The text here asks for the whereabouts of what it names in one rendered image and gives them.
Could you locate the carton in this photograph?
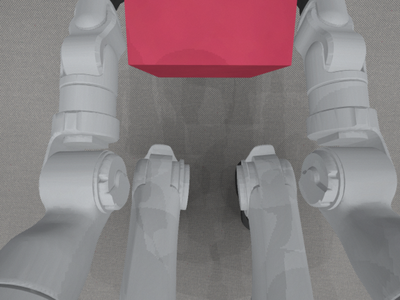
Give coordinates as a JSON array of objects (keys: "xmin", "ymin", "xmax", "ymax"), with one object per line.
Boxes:
[{"xmin": 124, "ymin": 0, "xmax": 297, "ymax": 78}]

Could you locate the robot right forearm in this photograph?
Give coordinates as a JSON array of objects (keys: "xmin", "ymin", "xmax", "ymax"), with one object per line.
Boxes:
[{"xmin": 294, "ymin": 0, "xmax": 397, "ymax": 187}]

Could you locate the right robot upper arm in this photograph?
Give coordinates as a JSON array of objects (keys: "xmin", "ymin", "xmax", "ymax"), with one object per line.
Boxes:
[{"xmin": 298, "ymin": 147, "xmax": 400, "ymax": 300}]

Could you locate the robot left forearm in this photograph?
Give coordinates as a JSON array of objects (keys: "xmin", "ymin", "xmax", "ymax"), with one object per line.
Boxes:
[{"xmin": 39, "ymin": 0, "xmax": 126, "ymax": 200}]

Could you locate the robot right thigh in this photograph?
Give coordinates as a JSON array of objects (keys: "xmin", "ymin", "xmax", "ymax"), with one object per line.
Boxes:
[{"xmin": 236, "ymin": 154, "xmax": 314, "ymax": 300}]

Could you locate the robot right foot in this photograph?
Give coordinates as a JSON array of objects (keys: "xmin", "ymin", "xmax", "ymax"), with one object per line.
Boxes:
[{"xmin": 235, "ymin": 162, "xmax": 250, "ymax": 230}]

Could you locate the left robot upper arm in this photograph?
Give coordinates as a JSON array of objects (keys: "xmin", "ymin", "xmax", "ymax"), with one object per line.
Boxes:
[{"xmin": 0, "ymin": 150, "xmax": 130, "ymax": 300}]

